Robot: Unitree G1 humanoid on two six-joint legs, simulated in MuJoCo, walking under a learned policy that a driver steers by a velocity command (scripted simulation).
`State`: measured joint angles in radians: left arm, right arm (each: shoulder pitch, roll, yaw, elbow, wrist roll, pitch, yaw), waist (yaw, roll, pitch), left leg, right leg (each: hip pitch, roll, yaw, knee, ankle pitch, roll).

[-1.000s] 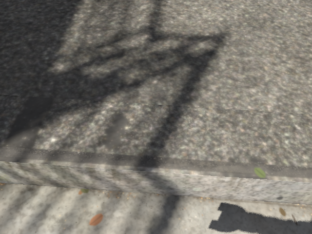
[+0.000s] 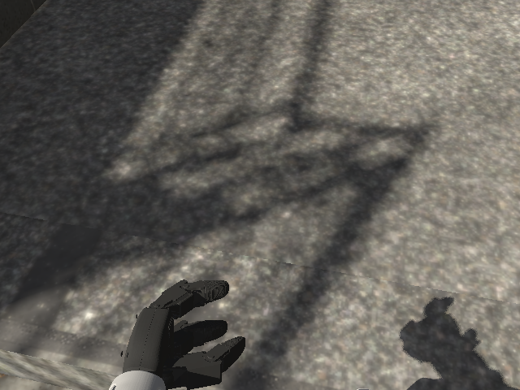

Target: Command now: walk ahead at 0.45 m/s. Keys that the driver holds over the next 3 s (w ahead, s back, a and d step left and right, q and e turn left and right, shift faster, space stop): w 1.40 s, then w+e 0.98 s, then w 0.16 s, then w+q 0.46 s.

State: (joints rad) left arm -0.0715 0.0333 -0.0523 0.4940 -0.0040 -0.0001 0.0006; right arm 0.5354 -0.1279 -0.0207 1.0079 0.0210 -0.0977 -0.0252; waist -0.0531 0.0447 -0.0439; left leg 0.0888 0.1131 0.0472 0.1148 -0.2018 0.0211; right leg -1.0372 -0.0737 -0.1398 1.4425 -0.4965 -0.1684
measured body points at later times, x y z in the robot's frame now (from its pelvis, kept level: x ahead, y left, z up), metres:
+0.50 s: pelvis +0.28 -0.06 +0.17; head +0.34 -0.08 +0.61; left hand +0.14 +0.13 +0.05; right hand +0.57 -0.15 +0.11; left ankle +0.47 +0.02 -0.37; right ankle +0.12 -0.11 -0.58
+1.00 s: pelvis +0.59 -0.08 +0.32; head +0.61 -0.07 +0.77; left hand +0.82 +0.11 +0.24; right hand +0.57 -0.32 +0.19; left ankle +0.47 +0.00 -0.41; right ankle +0.75 -0.20 -0.38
